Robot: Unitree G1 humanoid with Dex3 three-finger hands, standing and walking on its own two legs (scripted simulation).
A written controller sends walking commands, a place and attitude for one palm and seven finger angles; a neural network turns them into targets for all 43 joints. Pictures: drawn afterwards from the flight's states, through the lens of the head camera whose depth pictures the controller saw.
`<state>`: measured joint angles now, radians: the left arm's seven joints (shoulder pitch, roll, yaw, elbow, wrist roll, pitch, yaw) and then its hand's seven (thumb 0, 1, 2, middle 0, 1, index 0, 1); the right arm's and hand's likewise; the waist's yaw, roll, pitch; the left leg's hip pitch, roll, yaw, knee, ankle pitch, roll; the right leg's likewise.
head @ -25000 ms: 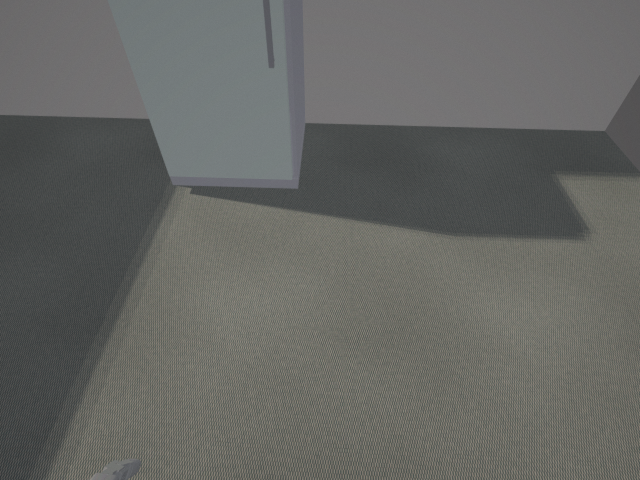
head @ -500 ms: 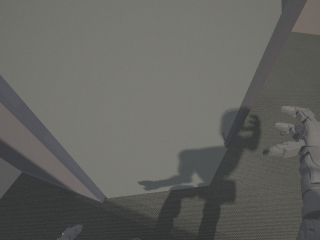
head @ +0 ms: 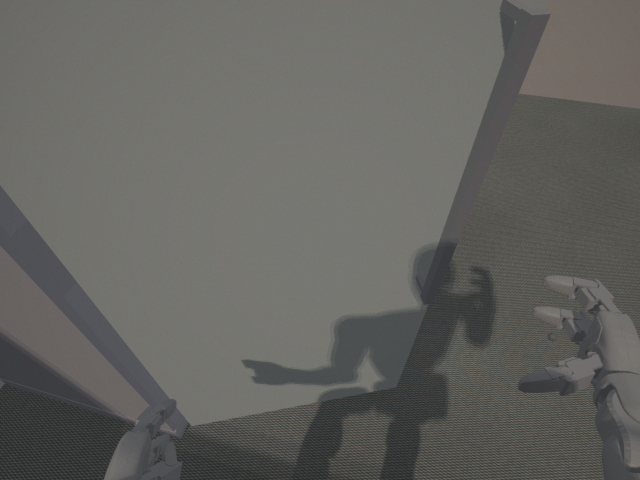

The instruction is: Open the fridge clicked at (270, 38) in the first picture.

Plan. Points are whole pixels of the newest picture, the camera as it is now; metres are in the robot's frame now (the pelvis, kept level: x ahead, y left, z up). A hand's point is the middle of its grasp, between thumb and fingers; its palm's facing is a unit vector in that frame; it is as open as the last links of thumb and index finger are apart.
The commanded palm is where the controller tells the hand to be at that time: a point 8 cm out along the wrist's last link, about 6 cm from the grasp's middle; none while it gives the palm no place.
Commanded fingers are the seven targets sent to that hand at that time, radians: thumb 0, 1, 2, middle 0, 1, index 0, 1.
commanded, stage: slip the hand off the handle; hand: right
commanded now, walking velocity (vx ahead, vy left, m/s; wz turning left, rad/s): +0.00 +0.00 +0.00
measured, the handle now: (457, 194) +0.47 -0.16 +0.13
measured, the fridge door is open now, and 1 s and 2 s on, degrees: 65 65 65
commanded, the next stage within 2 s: draw the hand back to the body in 0.12 s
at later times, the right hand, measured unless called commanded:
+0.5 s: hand (566, 347) +0.27 -0.25 +0.08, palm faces +0.00 +1.00 -0.03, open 14.7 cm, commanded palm +0.22 -0.30 +0.09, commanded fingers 0.00 0.55 -0.20 0.25 1.15 0.25 1.15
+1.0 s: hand (628, 376) +0.22 -0.27 +0.13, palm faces +0.39 +0.87 -0.31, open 13.1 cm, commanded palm +0.18 -0.30 +0.15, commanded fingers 0.00 -0.14 -0.53 0.23 0.75 0.23 0.75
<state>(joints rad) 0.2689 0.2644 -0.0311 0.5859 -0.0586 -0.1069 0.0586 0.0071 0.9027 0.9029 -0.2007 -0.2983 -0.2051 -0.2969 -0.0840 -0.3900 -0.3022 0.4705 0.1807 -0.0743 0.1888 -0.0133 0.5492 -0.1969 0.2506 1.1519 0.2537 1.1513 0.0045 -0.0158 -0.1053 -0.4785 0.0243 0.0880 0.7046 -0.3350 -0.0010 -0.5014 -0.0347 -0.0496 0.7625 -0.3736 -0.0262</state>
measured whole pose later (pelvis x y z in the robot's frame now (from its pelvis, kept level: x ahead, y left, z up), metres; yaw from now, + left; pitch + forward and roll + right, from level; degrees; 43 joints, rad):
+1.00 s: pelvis +0.00 +0.00 +0.02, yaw +0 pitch -1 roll +1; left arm 0.23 0.22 -0.05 0.62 -0.02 -0.22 0.09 0.01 0.90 0.90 -0.20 -0.30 -0.21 -0.30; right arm 0.33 -0.34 -0.29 -0.17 0.10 -0.06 -0.07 -0.01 0.20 -0.37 0.24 0.95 0.25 0.94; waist -0.05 -0.03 -0.04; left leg -0.27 0.03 0.08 0.56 -0.28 0.00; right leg -0.28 -0.02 -0.06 0.60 -0.31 -0.03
